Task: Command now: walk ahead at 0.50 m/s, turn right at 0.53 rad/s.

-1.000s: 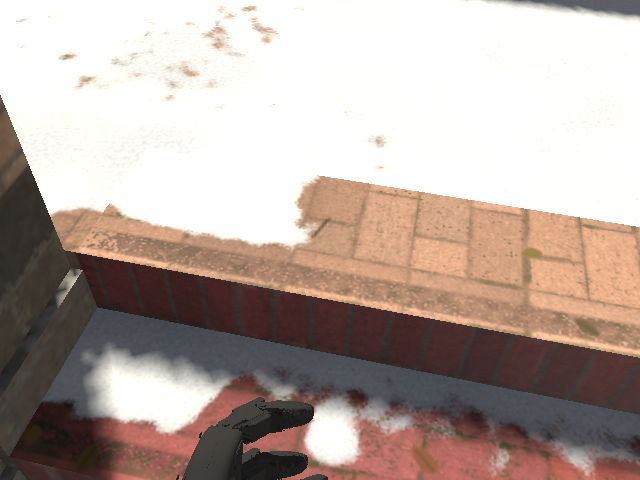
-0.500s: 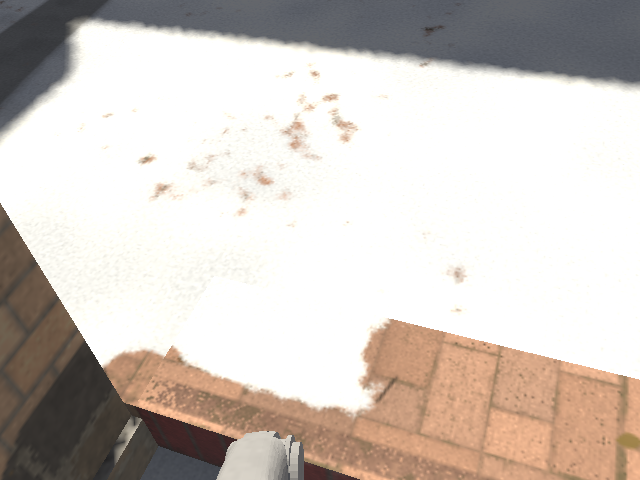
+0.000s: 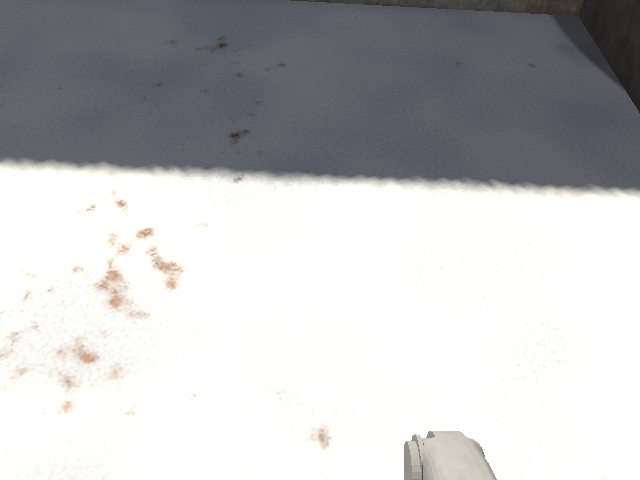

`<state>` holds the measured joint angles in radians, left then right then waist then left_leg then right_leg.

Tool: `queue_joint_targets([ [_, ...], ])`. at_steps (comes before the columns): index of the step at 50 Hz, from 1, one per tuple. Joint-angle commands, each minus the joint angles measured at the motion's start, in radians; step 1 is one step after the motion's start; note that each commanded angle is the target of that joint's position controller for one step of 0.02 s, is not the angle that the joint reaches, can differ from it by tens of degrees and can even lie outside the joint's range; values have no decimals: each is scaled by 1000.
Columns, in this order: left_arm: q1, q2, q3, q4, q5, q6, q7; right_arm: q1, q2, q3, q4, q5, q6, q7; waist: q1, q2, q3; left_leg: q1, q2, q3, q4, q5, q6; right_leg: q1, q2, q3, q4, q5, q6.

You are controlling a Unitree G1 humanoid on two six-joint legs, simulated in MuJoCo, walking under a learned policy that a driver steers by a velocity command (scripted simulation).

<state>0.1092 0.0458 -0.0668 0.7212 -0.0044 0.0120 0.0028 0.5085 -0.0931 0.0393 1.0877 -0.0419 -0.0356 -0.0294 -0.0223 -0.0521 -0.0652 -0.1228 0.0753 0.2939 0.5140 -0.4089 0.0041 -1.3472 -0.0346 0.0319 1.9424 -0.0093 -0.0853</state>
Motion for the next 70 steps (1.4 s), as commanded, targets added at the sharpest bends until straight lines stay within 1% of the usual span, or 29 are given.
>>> queue_joint_targets([
  [1,-249,57,-7,-191,-18,-17,-20,5,-255,-67,-75,20,-11,-58,10,199,118,-38,238,-119,-400,407,70,69,-127,-113,-270,-195,21],
  [2,-326,41,-12,-199,-22,-11,-38,64,-250,-74,-64,42,-10,-64,-46,130,122,18,261,-120,-453,468,89,136,-115,-208,-398,-251,-8],
  [4,-270,21,-7,-230,-43,-35,-64,16,-293,-78,-64,61,10,-70,54,181,95,89,267,-42,-331,1282,106,365,-63,-282,-533,-442,-88],
  [7,84,207,93,-133,-2,-16,-60,-81,-347,-83,-143,57,-15,-49,217,267,-136,200,260,-46,35,1880,153,834,133,-250,-862,-420,-181],
  [8,234,331,148,-106,1,-3,-55,-114,-340,-83,-204,47,-39,-42,266,149,-233,-74,191,-98,348,1578,117,1167,40,131,-1051,-469,-244],
  [9,269,428,178,-71,-3,6,-27,-118,-189,-50,-262,13,-80,5,172,-214,-326,-462,-91,-228,690,363,45,1437,-149,825,-1552,-894,-373],
  [10,239,353,150,-68,31,-19,2,-166,-182,-70,-269,9,-124,57,141,-186,-410,-526,-149,-497,1068,233,62,1441,-238,1122,-1785,-985,-329],
  [11,257,253,114,-30,47,-42,-3,-231,-171,-80,-319,48,-125,75,104,-108,-245,-645,-132,-518,1289,242,92,1316,-237,1020,-1760,-826,-231],
  [13,182,109,76,37,14,-77,-44,-355,-111,-54,-415,25,-112,61,8,105,13,-780,-73,-446,1477,257,157,996,-149,646,-1602,-569,-123],
  [14,161,88,70,64,13,-87,-53,-298,-83,-40,-418,22,-102,64,-49,97,34,-777,-41,-439,1504,273,180,936,-95,504,-1566,-462,-75],
  [16,141,124,79,83,3,-91,-72,-230,-32,-10,-422,26,-90,70,-107,119,64,-840,-20,-413,1510,275,186,899,-31,292,-1526,-253,-25],
  [18,109,166,88,62,9,-94,-69,-252,-91,-15,-432,31,-84,62,-124,128,75,-832,15,-381,1243,349,145,854,24,177,-1553,-172,-1],
  [20,159,215,100,71,4,-96,-60,-377,-137,-26,-481,-3,-75,34,-73,37,53,-782,8,-295,1012,413,101,829,72,140,-1620,-93,12],
  [24,300,255,122,95,-13,-102,-5,-583,-141,-40,-561,8,-69,7,53,-66,4,-850,7,-275,646,535,27,1067,-1,257,-1684,43,-41],
  [33,433,258,113,124,11,-81,26,-756,-132,-53,-545,69,-89,99,165,-58,81,-889,-31,-260,105,518,92,1593,-168,213,-1692,269,-3],
  [38,352,333,135,108,18,-94,27,-623,-211,-92,-515,72,-83,103,59,-102,55,-440,-155,-185,-11,394,133,1498,-142,102,-1610,863,-5],
  [40,268,366,149,82,35,-83,35,-333,-272,-117,-425,70,-71,84,-85,-83,-63,-169,-155,-224,-95,469,175,1481,-118,63,-1302,1031,26],
  [41,223,342,141,47,49,-93,32,-129,-310,-120,-380,59,-66,72,-157,-10,-208,182,-25,-385,-26,544,229,1266,-87,73,-1029,761,28],
  [42,344,182,99,37,66,-108,14,-67,-358,-122,-365,32,-71,70,-67,369,-326,640,222,-788,71,710,404,774,120,65,-584,-310,127],
  [43,394,258,99,40,15,-136,-3,-61,-308,-129,-350,44,-63,58,-85,337,-439,653,274,-1059,-116,428,466,667,135,163,-375,-480,131],
  [44,258,321,116,-13,-16,-159,-11,-158,-283,-125,-383,43,-54,36,-76,229,-257,475,222,-968,-187,293,401,596,78,174,-379,-392,108],
  [47,104,307,114,-105,25,-171,-9,-264,-243,-96,-413,35,-59,34,28,-21,-28,53,105,-722,-290,562,348,634,7,97,-464,-271,91],
  [55,-95,190,87,-204,38,-127,22,-184,-291,-112,-376,70,-38,22,19,109,15,-292,-69,-544,-259,607,249,830,23,-16,-1132,-14,148],
  [61,-214,272,122,-212,2,-141,6,-96,-270,-120,-366,81,-14,4,-50,146,1,8,13,-748,-124,449,206,827,77,56,-1449,1,129],
  [64,-15,319,157,-174,19,-161,7,-171,-255,-126,-407,64,-3,13,59,171,-108,-68,-52,-720,128,550,160,1190,10,90,-1526,-1,22],
  [65,162,384,177,-160,29,-159,16,-187,-204,-110,-441,43,-13,18,126,53,-244,-239,-121,-609,400,327,116,1478,-179,264,-1492,33,-65],
  [66,227,429,188,-125,28,-146,15,-22,-184,-93,-451,60,-23,23,61,-299,-333,-572,-212,-502,633,-196,62,1745,-398,670,-1529,-80,-251],
  [68,197,288,165,-144,2,-132,27,-143,-310,-124,-444,67,-15,24,112,-86,-127,-738,-85,-473,841,-59,26,1568,-359,618,-1593,-361,-195],
  [70,130,280,155,-134,10,-122,20,-248,-280,-129,-481,43,-9,27,72,30,21,-701,-35,-437,806,70,16,1322,-270,412,-1649,-187,-136],
])
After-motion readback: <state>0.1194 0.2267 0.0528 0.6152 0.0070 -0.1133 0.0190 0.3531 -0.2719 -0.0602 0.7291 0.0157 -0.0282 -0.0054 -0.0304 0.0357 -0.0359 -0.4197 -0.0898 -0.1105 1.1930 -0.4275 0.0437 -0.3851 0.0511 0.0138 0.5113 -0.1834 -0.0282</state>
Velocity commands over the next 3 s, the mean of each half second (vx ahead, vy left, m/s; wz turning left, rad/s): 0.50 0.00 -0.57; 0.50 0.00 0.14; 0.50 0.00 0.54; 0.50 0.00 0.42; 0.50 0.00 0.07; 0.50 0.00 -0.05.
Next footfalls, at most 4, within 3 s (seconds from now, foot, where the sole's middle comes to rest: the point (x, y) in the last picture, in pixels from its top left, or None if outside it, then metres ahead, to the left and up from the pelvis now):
0.14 right None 0.27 -0.10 -0.61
0.82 left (346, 382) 0.70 -0.07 -0.61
1.30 right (425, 295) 0.93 -0.27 -0.61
1.80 left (282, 234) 1.13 0.07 -0.61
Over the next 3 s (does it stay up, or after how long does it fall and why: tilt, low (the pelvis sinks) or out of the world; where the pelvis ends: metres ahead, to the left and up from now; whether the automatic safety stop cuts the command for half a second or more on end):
stays up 1.61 0.18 0.17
